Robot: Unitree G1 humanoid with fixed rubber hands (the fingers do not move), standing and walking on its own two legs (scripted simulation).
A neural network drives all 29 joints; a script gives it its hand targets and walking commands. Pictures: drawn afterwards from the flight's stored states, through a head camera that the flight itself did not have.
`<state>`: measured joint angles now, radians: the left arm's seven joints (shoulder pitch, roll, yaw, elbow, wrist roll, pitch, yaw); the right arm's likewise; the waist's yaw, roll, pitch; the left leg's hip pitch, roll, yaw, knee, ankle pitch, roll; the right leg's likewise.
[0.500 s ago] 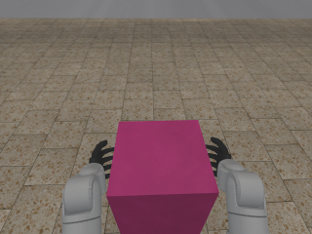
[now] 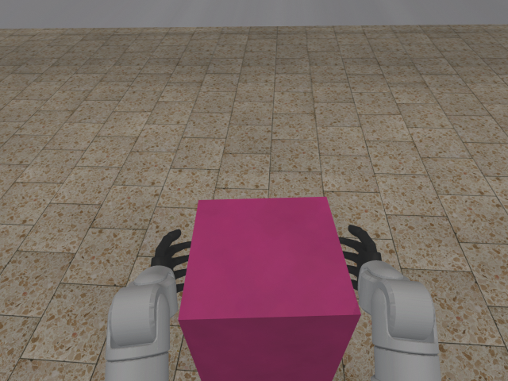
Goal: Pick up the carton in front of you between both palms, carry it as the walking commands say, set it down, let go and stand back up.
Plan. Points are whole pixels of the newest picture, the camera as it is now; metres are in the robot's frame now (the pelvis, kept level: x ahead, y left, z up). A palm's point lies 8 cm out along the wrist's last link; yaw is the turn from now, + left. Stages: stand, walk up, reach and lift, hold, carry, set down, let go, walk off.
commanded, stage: carry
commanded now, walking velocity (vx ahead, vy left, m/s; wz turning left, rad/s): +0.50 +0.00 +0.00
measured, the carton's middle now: (265, 294) +0.27 +0.00 -0.02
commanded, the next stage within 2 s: none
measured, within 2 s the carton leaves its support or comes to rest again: neither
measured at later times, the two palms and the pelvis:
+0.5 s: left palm (178, 129) +0.61 +0.19 +0.07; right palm (314, 126) +0.59 -0.11 +0.08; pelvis +0.34 +0.05 +0.00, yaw -4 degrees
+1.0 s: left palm (201, 77) +0.85 +0.16 +0.07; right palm (310, 77) +0.84 -0.14 +0.07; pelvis +0.58 +0.02 +0.00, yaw -1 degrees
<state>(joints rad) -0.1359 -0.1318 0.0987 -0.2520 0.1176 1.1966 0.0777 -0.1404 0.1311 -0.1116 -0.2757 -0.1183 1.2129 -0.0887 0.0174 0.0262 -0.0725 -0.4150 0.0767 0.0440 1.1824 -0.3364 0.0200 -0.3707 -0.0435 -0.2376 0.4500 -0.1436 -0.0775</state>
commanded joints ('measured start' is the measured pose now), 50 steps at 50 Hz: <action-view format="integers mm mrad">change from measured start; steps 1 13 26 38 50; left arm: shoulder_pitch -473 -396 -525 -417 -450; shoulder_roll -994 -823 -935 -880 -969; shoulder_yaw -720 -693 -731 -725 -727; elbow -137 -201 -192 -166 -173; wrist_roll -435 -409 -424 -401 -410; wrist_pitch -34 5 16 27 -46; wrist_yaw -267 -251 -240 -239 -258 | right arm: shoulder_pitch -446 -407 -486 -364 -473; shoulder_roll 999 856 955 873 971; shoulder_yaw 750 744 705 681 775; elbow -79 -175 -138 -103 -170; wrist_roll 405 404 432 381 418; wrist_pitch -46 -6 -8 5 -50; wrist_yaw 258 236 263 267 264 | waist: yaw -7 1 -27 -23 -15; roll -129 -169 69 112 -53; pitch -316 -126 -309 -217 -373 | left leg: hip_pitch -175 -182 445 445 282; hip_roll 56 10 250 120 85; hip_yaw -17 132 -114 175 -7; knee -70 -656 -956 -743 -771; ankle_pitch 94 328 430 752 303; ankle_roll -2 -19 103 29 -39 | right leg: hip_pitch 363 453 -221 43 339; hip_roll -263 -209 -90 29 -153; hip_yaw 316 115 206 13 156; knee -262 -283 637 -58 -7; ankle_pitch -17 218 -140 265 380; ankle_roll -34 -31 70 94 22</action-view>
